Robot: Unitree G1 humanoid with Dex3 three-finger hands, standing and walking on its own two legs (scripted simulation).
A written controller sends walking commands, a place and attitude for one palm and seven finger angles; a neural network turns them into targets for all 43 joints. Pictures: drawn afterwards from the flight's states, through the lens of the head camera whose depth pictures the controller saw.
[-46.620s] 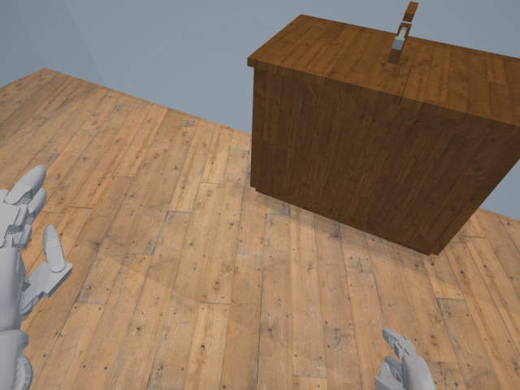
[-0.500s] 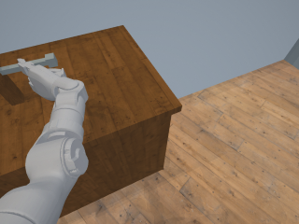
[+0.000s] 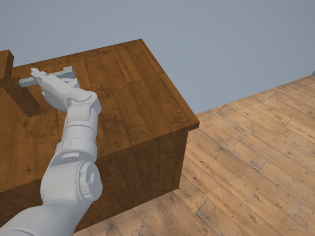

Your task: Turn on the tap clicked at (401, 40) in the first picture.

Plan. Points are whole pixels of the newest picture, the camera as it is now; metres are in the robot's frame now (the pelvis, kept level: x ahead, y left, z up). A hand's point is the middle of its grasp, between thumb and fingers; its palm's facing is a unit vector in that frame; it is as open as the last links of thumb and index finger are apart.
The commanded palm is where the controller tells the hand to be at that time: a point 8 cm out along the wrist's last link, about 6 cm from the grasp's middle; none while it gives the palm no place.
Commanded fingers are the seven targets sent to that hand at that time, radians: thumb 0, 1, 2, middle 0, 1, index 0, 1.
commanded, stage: lift the hand up off the lever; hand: left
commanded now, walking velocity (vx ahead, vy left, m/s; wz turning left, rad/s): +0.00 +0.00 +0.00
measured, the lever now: (69, 73) +0.54 +0.25 +0.13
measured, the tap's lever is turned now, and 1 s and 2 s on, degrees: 86 86 86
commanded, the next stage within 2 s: draw the hand back beside the body in 1.24 s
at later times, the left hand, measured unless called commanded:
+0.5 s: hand (71, 78) +0.46 +0.21 +0.17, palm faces +0.82 -0.55 -0.14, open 7.8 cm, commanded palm +0.41 +0.23 +0.18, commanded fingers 0.00 0.90 0.90 -0.15 -0.15 -0.15 -0.15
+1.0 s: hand (66, 73) +0.46 +0.21 +0.19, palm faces +0.81 -0.57 -0.11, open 7.8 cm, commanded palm +0.40 +0.23 +0.20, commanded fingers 0.00 0.90 0.90 -0.15 -0.15 -0.15 -0.15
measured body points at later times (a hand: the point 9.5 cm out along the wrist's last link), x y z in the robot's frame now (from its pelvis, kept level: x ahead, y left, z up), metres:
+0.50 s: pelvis -0.02 +0.00 +0.00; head +0.01 -0.02 +0.45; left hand +0.41 +0.23 +0.18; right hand +0.05 -0.25 -0.14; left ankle -0.03 +0.14 -0.72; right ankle -0.02 -0.07 -0.72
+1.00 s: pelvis -0.02 +0.01 +0.01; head +0.01 -0.01 +0.46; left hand +0.42 +0.24 +0.20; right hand +0.04 -0.25 -0.14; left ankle -0.03 +0.14 -0.72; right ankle -0.02 -0.07 -0.72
